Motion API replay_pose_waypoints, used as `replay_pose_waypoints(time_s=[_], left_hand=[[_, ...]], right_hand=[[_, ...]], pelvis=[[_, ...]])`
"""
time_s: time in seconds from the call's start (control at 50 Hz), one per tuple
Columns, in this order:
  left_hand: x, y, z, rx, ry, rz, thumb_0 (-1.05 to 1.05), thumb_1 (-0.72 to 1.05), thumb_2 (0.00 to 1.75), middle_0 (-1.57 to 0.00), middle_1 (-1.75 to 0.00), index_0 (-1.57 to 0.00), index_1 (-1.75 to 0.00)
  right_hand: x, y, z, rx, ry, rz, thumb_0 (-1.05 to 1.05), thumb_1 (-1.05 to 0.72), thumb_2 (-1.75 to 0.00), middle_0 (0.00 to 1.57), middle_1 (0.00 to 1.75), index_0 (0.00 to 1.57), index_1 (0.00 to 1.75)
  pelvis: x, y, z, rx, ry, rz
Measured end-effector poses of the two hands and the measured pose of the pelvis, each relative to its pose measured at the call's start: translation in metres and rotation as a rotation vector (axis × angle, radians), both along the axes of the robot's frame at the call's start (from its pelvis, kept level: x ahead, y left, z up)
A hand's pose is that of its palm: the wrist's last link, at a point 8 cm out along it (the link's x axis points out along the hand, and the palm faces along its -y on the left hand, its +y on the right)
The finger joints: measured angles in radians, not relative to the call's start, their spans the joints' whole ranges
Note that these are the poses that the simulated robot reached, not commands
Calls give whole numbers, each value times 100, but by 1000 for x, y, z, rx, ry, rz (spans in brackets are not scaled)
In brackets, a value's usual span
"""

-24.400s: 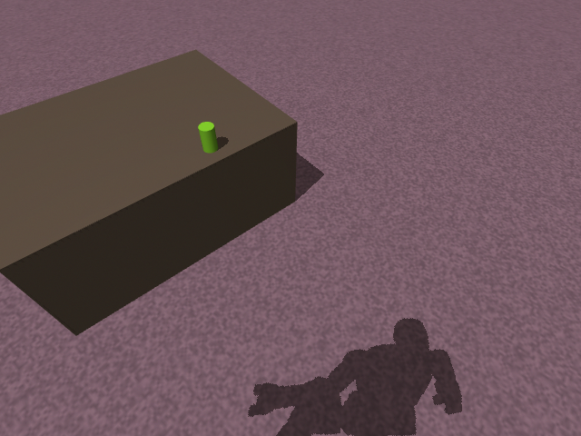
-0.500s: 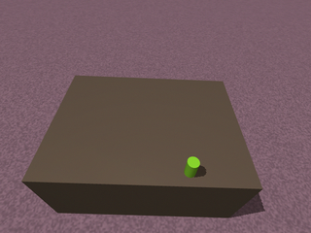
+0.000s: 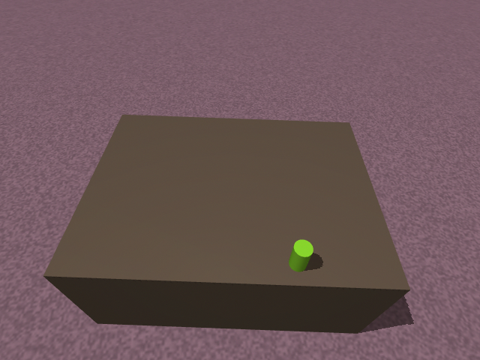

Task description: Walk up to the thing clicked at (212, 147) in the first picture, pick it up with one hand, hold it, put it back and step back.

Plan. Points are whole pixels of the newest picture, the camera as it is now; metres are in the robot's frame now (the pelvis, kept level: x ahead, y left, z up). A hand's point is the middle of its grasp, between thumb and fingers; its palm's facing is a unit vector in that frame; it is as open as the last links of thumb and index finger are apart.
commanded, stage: stand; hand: right
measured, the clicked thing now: (300, 256) +0.43 -0.17 -0.28
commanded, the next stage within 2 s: none
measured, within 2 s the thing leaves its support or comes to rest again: neither
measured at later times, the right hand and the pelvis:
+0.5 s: hand out of the picture +0.08 -0.24 -0.15, palm faces -0.04 +0.93 -0.37, open 7.7 cm; pelvis +0.01 +0.01 +0.00, yaw +0 degrees
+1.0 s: hand out of the picture +0.09 -0.24 -0.15, palm faces -0.04 +0.93 -0.36, open 7.4 cm; pelvis +0.02 +0.01 +0.00, yaw +1 degrees
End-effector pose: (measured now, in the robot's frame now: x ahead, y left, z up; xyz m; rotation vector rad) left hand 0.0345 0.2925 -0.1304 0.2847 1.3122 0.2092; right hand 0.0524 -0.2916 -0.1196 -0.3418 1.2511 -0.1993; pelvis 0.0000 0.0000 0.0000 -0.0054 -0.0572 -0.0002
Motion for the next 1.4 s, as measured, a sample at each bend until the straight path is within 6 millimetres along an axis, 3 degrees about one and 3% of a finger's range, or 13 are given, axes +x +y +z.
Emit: replay_pose_waypoints(time_s=[0.1, 0.26, 0.36, 0.48, 1.06, 1.4], left_hand=[[8, -1, 0, -3, -8, -7, 1, 90, 89, -20, -30, -20, -30], [24, -1, 0, -12, -29, -19, 1, 90, 89, -20, -30, -20, -30], [33, 0, 1, -12, -40, -22, 0, 90, 89, -20, -30, -20, -30], [40, 4, 3, -6, -46, -24, 0, 90, 89, -20, -30, -20, -30], [38, 10, 5, -1, -28, -11, 1, 90, 89, -20, -30, -20, -30], [48, 12, 8, 4, -60, -14, 1, 90, 89, -20, -30, -20, -30]], right_hand=[[6, 1, 1, 2, -3, 1, -1, 24, -35, 15, 22, 16, 21], [14, 2, 3, -2, -6, 3, 0, -31, -74, 19, 28, 19, 28], [18, 3, 4, -5, -8, 3, 0, -63, -84, 20, 30, 20, 29], [23, 3, 4, -6, -9, 1, 0, -81, -88, 20, 30, 20, 30], [32, 6, 4, 1, 2, 8, 0, -90, -90, 20, 30, 20, 30], [43, 8, 5, 3, -23, 20, 0, -90, -90, 20, 30, 20, 30]], pelvis=[[2, 0, 1, -1, 2, -1], [7, 2, 1, 0, 7, -1], [11, 4, 2, 0, 9, -1], [14, 6, 2, 2, 11, 0], [20, 9, 3, 2, 22, 12], [24, 10, 3, 3, 21, 18]])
